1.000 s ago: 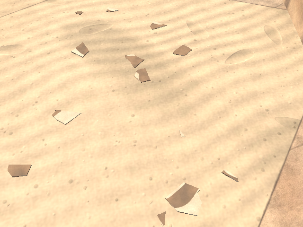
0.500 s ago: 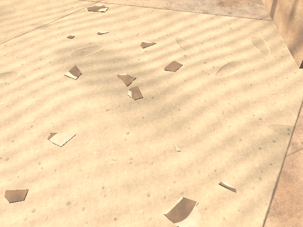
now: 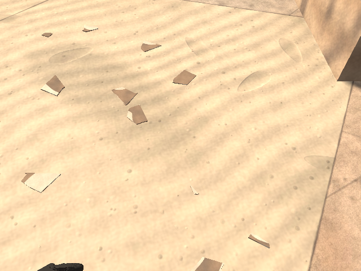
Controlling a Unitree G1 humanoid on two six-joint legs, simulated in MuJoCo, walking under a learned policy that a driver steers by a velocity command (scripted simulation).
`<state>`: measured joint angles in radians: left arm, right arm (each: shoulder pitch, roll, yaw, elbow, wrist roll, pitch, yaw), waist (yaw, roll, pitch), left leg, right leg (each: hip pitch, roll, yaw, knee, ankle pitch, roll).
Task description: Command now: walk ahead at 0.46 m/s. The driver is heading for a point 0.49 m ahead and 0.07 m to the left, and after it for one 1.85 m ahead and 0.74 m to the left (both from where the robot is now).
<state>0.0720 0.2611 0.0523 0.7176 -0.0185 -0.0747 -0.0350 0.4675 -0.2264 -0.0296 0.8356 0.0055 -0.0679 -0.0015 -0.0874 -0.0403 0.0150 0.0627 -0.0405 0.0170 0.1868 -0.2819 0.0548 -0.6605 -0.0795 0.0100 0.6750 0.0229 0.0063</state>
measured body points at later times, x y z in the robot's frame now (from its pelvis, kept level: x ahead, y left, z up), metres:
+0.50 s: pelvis +0.28 -0.04 +0.00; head +0.30 -0.04 +0.45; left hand +0.30 +0.24 -0.12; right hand +0.47 -0.29 -0.10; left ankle +0.44 +0.14 -0.67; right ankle +0.24 -0.13 -0.74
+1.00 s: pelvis +0.56 +0.06 +0.00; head +0.59 +0.08 +0.45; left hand +0.66 +0.37 -0.09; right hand +0.73 -0.18 -0.10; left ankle +0.53 +0.12 -0.74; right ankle +0.76 -0.08 -0.68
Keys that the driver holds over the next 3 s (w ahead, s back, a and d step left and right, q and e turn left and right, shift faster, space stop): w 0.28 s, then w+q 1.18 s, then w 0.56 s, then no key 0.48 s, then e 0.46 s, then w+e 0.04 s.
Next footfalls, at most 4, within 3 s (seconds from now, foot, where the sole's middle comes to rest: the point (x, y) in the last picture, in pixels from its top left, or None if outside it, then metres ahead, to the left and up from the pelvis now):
0.16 right None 0.28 -0.13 -0.78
0.70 left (130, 251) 0.56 0.13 -0.78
1.20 right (154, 175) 0.89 0.03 -0.78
1.72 left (65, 166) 0.96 0.41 -0.78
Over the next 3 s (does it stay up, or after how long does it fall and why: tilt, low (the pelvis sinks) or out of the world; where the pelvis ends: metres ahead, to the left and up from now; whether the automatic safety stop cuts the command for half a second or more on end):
stays up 1.21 0.45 -0.01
